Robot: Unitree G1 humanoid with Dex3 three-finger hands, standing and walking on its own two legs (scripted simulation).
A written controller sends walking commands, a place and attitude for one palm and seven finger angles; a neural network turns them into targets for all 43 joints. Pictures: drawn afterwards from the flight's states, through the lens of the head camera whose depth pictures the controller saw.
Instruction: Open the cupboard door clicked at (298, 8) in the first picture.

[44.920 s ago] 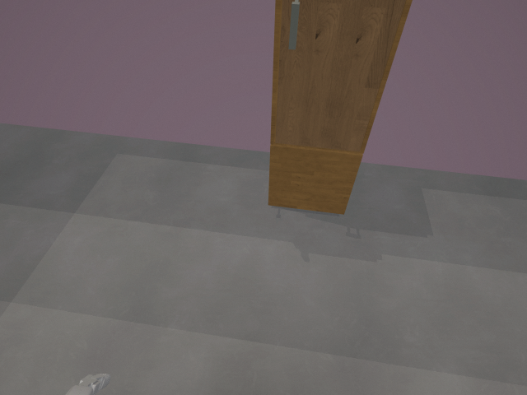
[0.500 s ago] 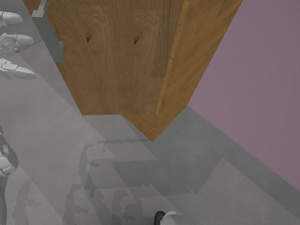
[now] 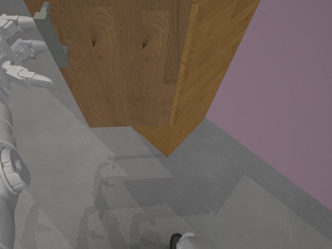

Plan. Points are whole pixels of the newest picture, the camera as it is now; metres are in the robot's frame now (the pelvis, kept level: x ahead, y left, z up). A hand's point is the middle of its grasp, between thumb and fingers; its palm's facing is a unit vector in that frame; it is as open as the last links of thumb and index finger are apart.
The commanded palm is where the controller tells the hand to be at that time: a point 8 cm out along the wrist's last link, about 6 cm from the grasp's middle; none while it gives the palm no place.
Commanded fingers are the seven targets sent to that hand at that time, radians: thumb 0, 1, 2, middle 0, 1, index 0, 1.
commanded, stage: slide the fingers in behind the handle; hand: left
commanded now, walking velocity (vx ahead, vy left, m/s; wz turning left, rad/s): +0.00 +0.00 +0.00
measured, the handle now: (55, 36) +0.57 +0.21 +0.14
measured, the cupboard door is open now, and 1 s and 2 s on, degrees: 46 46 45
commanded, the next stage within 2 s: close the thumb around the handle in 0.96 s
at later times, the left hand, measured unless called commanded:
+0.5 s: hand (52, 55) +0.51 +0.21 +0.14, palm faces -0.04 -1.00 -0.02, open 14.0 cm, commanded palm +0.49 +0.25 +0.14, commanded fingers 0.00 -0.50 0.30 -0.30 -1.20 -0.30 -1.20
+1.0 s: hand (61, 55) +0.51 +0.19 +0.14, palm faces +0.00 -1.00 -0.02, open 14.0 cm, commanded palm +0.48 +0.24 +0.14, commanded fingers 0.00 -0.50 0.30 -0.30 -1.20 -0.30 -1.20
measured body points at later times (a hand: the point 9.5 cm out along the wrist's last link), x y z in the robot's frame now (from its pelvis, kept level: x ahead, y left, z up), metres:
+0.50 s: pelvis -0.01 +0.00 +0.00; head +0.10 +0.01 +0.43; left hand +0.51 +0.26 +0.15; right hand -0.03 -0.27 -0.11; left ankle -0.06 +0.09 -0.71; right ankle +0.03 -0.12 -0.71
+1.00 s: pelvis +0.00 -0.01 +0.00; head +0.10 +0.00 +0.44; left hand +0.51 +0.25 +0.14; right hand +0.01 -0.27 -0.11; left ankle -0.06 +0.09 -0.71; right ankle +0.03 -0.12 -0.71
